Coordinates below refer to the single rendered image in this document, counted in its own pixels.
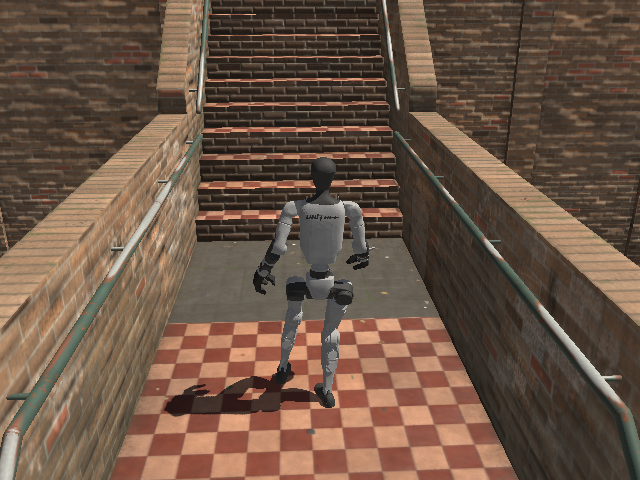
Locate stairs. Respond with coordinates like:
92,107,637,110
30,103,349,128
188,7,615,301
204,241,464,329
195,0,403,242

